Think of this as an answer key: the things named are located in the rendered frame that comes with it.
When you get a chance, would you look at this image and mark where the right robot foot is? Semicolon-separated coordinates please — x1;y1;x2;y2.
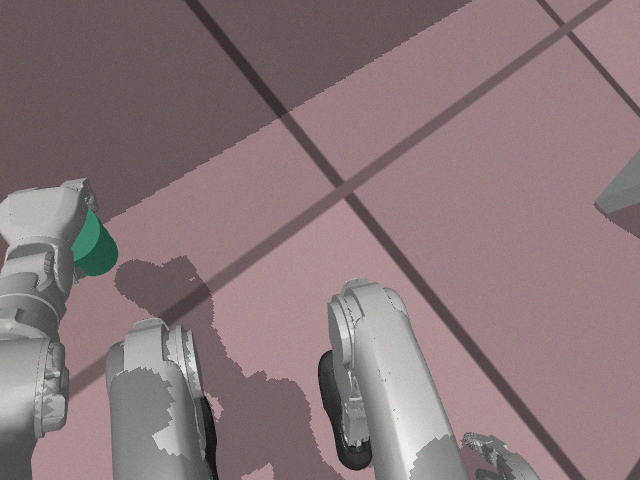
318;350;372;470

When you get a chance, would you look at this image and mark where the right robot hand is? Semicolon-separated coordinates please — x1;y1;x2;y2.
464;432;540;480

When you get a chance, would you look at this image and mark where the left robot foot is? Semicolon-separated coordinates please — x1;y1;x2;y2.
200;395;219;480

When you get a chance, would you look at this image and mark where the left robot hand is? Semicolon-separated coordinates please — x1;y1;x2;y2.
0;178;99;284

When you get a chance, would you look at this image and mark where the left robot arm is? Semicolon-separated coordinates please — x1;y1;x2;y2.
0;236;74;480

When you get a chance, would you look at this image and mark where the cup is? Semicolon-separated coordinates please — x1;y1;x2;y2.
71;208;118;276

